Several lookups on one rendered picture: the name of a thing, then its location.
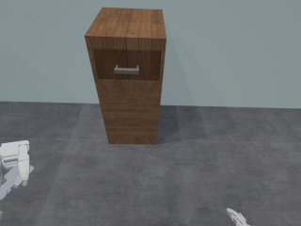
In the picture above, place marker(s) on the drawer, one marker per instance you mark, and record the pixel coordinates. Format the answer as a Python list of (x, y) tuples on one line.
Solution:
[(106, 60)]

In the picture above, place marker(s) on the cabinet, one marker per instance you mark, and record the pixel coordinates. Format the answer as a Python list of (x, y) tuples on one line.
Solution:
[(130, 108)]

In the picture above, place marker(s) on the robot right hand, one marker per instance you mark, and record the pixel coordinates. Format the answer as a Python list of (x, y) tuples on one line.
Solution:
[(237, 219)]

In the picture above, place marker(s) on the robot left hand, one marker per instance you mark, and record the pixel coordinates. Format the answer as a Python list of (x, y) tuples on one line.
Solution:
[(14, 157)]

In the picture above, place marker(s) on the handle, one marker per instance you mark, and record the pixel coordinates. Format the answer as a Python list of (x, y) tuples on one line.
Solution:
[(126, 70)]

